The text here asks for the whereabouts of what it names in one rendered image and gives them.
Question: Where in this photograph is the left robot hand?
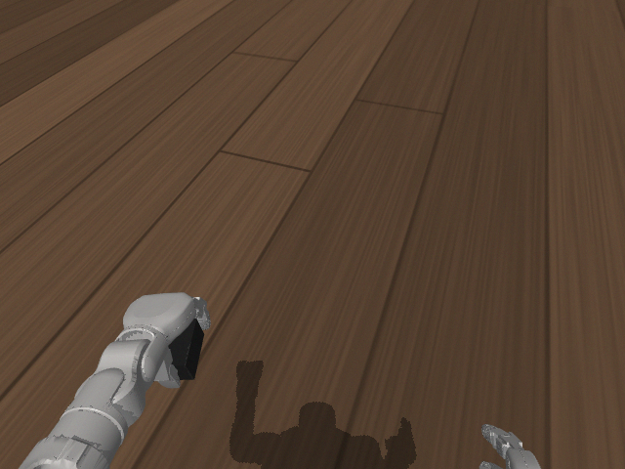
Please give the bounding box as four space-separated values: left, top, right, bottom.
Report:
123 292 211 388

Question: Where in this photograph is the right robot hand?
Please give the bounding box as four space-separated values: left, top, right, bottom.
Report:
479 424 541 469

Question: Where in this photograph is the small box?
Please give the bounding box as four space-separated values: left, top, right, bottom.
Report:
168 319 204 380

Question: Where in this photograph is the left robot arm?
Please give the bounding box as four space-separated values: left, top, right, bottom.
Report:
19 324 168 469

